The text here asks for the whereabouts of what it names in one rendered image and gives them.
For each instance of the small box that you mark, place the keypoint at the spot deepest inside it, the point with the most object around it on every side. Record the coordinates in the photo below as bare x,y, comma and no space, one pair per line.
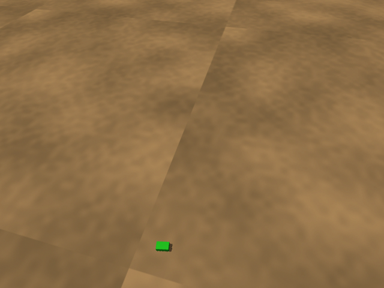
162,246

